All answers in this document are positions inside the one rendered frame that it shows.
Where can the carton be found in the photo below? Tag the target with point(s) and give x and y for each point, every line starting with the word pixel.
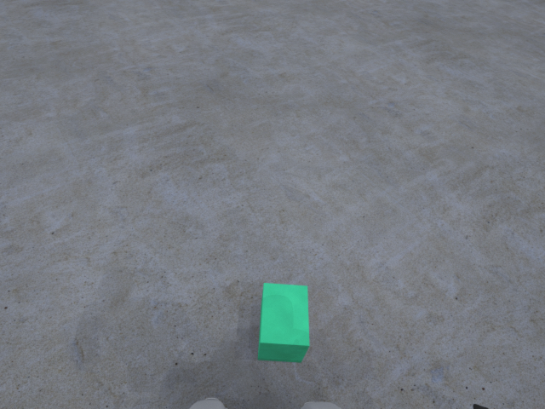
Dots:
pixel 284 325

